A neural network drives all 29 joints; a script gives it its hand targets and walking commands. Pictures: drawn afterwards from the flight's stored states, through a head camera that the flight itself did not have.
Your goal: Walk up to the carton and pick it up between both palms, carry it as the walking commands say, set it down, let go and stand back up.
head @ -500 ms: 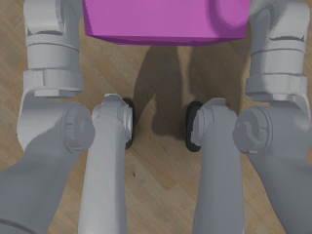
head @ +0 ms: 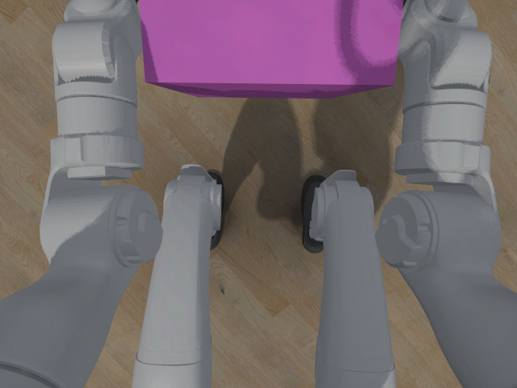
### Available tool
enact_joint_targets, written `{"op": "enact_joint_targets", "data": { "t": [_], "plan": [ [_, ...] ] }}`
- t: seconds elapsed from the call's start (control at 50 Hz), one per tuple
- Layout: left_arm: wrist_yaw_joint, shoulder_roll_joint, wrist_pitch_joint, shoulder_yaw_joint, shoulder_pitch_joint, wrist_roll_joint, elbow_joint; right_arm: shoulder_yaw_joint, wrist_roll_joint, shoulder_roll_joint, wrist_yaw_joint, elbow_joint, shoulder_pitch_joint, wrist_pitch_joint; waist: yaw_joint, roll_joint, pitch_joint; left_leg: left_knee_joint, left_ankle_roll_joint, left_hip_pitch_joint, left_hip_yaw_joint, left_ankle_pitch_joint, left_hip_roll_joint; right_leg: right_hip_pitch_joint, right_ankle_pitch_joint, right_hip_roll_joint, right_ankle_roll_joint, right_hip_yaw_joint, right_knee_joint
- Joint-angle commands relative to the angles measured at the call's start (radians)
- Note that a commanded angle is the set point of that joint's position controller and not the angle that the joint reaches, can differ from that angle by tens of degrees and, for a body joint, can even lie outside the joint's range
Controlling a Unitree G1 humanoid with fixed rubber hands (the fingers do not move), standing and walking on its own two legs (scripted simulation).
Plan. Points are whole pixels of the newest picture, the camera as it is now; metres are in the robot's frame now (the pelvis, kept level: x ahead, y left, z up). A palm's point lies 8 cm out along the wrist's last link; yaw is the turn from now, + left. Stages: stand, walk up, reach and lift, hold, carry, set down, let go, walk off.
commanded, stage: reach and lift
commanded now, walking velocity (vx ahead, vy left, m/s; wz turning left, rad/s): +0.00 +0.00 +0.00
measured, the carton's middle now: out of the picture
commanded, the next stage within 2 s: none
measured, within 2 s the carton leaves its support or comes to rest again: neither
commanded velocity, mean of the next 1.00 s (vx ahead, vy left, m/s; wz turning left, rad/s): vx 0.00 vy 0.00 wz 0.00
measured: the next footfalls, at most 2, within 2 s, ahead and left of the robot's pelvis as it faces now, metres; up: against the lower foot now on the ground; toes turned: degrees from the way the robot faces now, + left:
none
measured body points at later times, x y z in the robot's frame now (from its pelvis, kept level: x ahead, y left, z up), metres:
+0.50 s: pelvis +0.01 +0.00 +0.06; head +0.31 +0.00 +0.38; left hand +0.53 +0.18 -0.03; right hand +0.54 -0.14 -0.03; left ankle +0.15 +0.14 -0.50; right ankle +0.16 -0.14 -0.50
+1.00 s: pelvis +0.02 -0.01 +0.12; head +0.29 -0.01 +0.47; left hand +0.50 +0.17 +0.05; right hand +0.51 -0.15 +0.05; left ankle +0.15 +0.14 -0.50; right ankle +0.16 -0.14 -0.50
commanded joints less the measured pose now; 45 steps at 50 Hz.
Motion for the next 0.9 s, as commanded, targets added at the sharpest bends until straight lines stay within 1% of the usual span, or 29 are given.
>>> {"op": "enact_joint_targets", "data": {
  "t": [0.0,0.02,0.04,0.08,0.14,0.18,0.2,0.24,0.28,0.3,0.34,0.36,0.38,0.42,0.44,0.52,0.54,0.58,0.6,0.62,0.64,0.66,0.68,0.7,0.72,0.78,0.8,0.84,0.88],
  "plan": [
    [-0.313,-1.178,-0.058,-0.542,-0.775,-0.188,-0.099,0.547,0.191,1.105,0.324,-0.040,-0.720,-0.050,-0.024,0.021,-2.322,-0.208,0.013,0.572,0.150,0.083,-0.153,0.595,0.085,0.146,-0.033,-0.137,-0.181],
    [-0.311,-1.203,-0.066,-0.612,-0.772,-0.237,-0.223,0.652,0.255,1.146,0.318,-0.228,-0.750,-0.062,0.010,0.019,-2.586,-0.199,0.009,0.693,0.168,0.219,-0.168,0.802,0.231,0.153,-0.025,-0.124,-0.188],
    [-0.311,-1.161,-0.067,-0.596,-0.787,-0.232,-0.185,0.623,0.242,1.131,0.315,-0.130,-0.697,-0.051,0.008,0.024,-2.454,-0.206,0.013,0.620,0.157,0.188,-0.161,0.728,0.205,0.154,-0.025,-0.121,-0.180],
    [-0.309,-1.154,-0.069,-0.628,-0.798,-0.251,-0.268,0.671,0.258,1.104,0.311,-0.247,-0.761,-0.056,0.013,-0.003,-2.584,-0.217,0.014,0.700,0.151,0.226,-0.164,0.838,0.241,0.156,-0.022,-0.117,-0.207],
    [-0.307,-1.143,-0.069,-0.660,-0.848,-0.270,-0.309,0.651,0.242,1.132,0.304,-0.184,-0.684,-0.042,-0.010,-0.019,-2.531,-0.236,0.015,0.690,0.145,0.194,-0.163,0.820,0.217,0.161,-0.018,-0.118,-0.215],
    [-0.305,-1.150,-0.059,-0.621,-0.739,-0.241,-0.206,0.667,0.252,1.113,0.304,-0.198,-0.721,-0.048,0.016,-0.004,-2.438,-0.262,0.017,0.699,0.139,0.194,-0.159,0.793,0.201,0.158,-0.020,-0.113,-0.229],
    [-0.307,-1.189,-0.056,-0.567,-0.658,-0.204,-0.083,0.612,0.210,1.072,0.311,-0.146,-0.714,-0.061,0.000,0.028,-2.271,-0.281,0.010,0.645,0.136,0.124,-0.156,0.695,0.128,0.149,-0.031,-0.126,-0.233],
    [-0.311,-1.226,-0.065,-0.601,-0.673,-0.187,-0.142,0.604,0.194,1.123,0.326,-0.148,-0.643,-0.069,-0.007,0.053,-2.363,-0.296,0.005,0.714,0.144,0.148,-0.157,0.732,0.155,0.155,-0.038,-0.128,-0.263],
    [-0.314,-1.188,-0.066,-0.615,-0.709,-0.214,-0.179,0.606,0.197,1.135,0.336,-0.101,-0.608,-0.053,-0.018,0.014,-2.371,-0.316,0.003,0.741,0.135,0.150,-0.153,0.763,0.146,0.154,-0.032,-0.129,-0.293],
    [-0.310,-1.238,-0.067,-0.663,-0.680,-0.244,-0.249,0.689,0.237,1.099,0.328,-0.286,-0.674,-0.067,-0.027,0.017,-2.576,-0.304,0.000,0.859,0.130,0.263,-0.165,0.885,0.256,0.166,-0.031,-0.124,-0.286],
    [-0.309,-1.190,-0.066,-0.626,-0.662,-0.223,-0.186,0.629,0.219,1.108,0.328,-0.145,-0.607,-0.057,-0.025,0.016,-2.362,-0.333,0.007,0.769,0.124,0.193,-0.155,0.799,0.187,0.154,-0.029,-0.121,-0.305],
    [-0.311,-1.190,-0.068,-0.628,-0.666,-0.214,-0.197,0.665,0.231,1.108,0.332,-0.193,-0.655,-0.065,0.025,0.015,-2.372,-0.338,0.011,0.782,0.131,0.170,-0.156,0.811,0.154,0.156,-0.038,-0.104,-0.319],
    [-0.313,-1.232,-0.062,-0.644,-0.652,-0.231,-0.179,0.655,0.233,1.123,0.336,-0.194,-0.633,-0.064,-0.007,0.027,-2.368,-0.358,0.002,0.811,0.132,0.158,-0.156,0.822,0.147,0.159,-0.036,-0.121,-0.331],
    [-0.311,-1.209,-0.071,-0.624,-0.626,-0.201,-0.165,0.631,0.203,1.127,0.342,-0.134,-0.564,-0.063,0.000,0.028,-2.272,-0.374,0.010,0.784,0.118,0.143,-0.151,0.788,0.133,0.155,-0.041,-0.112,-0.344],
    [-0.311,-1.190,-0.080,-0.662,-0.688,-0.233,-0.260,0.642,0.216,1.136,0.345,-0.162,-0.590,-0.070,-0.031,0.014,-2.356,-0.380,0.009,0.827,0.102,0.154,-0.153,0.829,0.158,0.157,-0.036,-0.121,-0.339],
    [-0.306,-1.247,-0.078,-0.689,-0.604,-0.247,-0.260,0.700,0.235,1.103,0.339,-0.267,-0.604,-0.082,-0.009,0.022,-2.445,-0.407,0.002,0.935,0.101,0.244,-0.157,0.910,0.224,0.160,-0.044,-0.111,-0.364],
    [-0.302,-1.221,-0.076,-0.702,-0.612,-0.252,-0.317,0.701,0.239,1.099,0.338,-0.284,-0.596,-0.077,-0.043,0.000,-2.469,-0.412,0.000,0.971,0.088,0.240,-0.154,0.916,0.220,0.159,-0.040,-0.118,-0.382],
    [-0.313,-1.211,-0.077,-0.647,-0.552,-0.221,-0.173,0.674,0.221,1.151,0.339,-0.181,-0.552,-0.066,0.008,-0.001,-2.279,-0.439,0.015,0.836,0.106,0.140,-0.150,0.897,0.137,0.153,-0.033,-0.094,-0.414],
    [-0.317,-1.233,-0.067,-0.630,-0.548,-0.203,-0.130,0.627,0.196,1.117,0.342,-0.148,-0.570,-0.073,-0.035,0.011,-2.186,-0.456,0.018,0.821,0.086,0.066,-0.143,0.826,0.062,0.144,-0.043,-0.099,-0.430],
    [-0.321,-1.222,-0.081,-0.664,-0.613,-0.216,-0.240,0.637,0.192,1.149,0.351,-0.157,-0.540,-0.076,-0.020,0.010,-2.271,-0.467,0.015,0.857,0.091,0.100,-0.145,0.880,0.100,0.152,-0.045,-0.104,-0.439],
    [-0.321,-1.225,-0.083,-0.662,-0.576,-0.211,-0.212,0.650,0.198,1.162,0.357,-0.144,-0.503,-0.077,-0.019,0.016,-2.254,-0.475,0.015,0.913,0.085,0.137,-0.141,0.847,0.124,0.151,-0.042,-0.112,-0.434],
    [-0.318,-1.237,-0.090,-0.718,-0.592,-0.238,-0.338,0.710,0.232,1.184,0.350,-0.249,-0.514,-0.079,0.018,0.017,-2.484,-0.456,0.004,0.960,0.114,0.229,-0.160,1.048,0.232,0.161,-0.041,-0.088,-0.447],
    [-0.319,-1.225,-0.082,-0.691,-0.559,-0.230,-0.263,0.692,0.210,1.147,0.346,-0.196,-0.500,-0.070,-0.015,0.018,-2.371,-0.480,0.010,0.951,0.094,0.192,-0.153,0.973,0.189,0.155,-0.040,-0.097,-0.443],
    [-0.325,-1.226,-0.080,-0.637,-0.534,-0.195,-0.167,0.651,0.192,1.129,0.352,-0.147,-0.514,-0.074,0.003,0.019,-2.234,-0.494,0.013,0.885,0.091,0.134,-0.143,0.903,0.127,0.145,-0.046,-0.088,-0.467],
    [-0.330,-1.230,-0.086,-0.680,-0.524,-0.210,-0.254,0.693,0.207,1.197,0.353,-0.188,-0.473,-0.075,0.022,-0.009,-2.321,-0.498,0.018,0.945,0.101,0.201,-0.149,0.986,0.200,0.156,-0.039,-0.083,-0.477],
    [-0.329,-1.222,-0.093,-0.702,-0.542,-0.213,-0.278,0.669,0.202,1.152,0.355,-0.189,-0.443,-0.085,0.005,0.039,-2.313,-0.526,0.011,0.969,0.098,0.194,-0.146,1.001,0.200,0.156,-0.051,-0.081,-0.500],
    [-0.326,-1.192,-0.096,-0.711,-0.581,-0.231,-0.343,0.709,0.223,1.194,0.353,-0.219,-0.465,-0.074,0.018,-0.004,-2.360,-0.542,0.017,1.000,0.091,0.196,-0.148,1.070,0.204,0.151,-0.038,-0.069,-0.522],
    [-0.334,-1.288,-0.083,-0.722,-0.422,-0.230,-0.258,0.750,0.226,1.166,0.347,-0.328,-0.471,-0.089,0.003,0.012,-2.388,-0.565,0.015,1.059,0.087,0.270,-0.152,1.131,0.281,0.155,-0.046,-0.078,-0.535],
    [-0.340,-1.236,-0.092,-0.703,-0.444,-0.239,-0.271,0.782,0.237,1.158,0.340,-0.348,-0.495,-0.088,0.040,-0.030,-2.368,-0.561,0.023,1.002,0.094,0.261,-0.154,1.183,0.275,0.147,-0.040,-0.043,-0.560]
  ]
}}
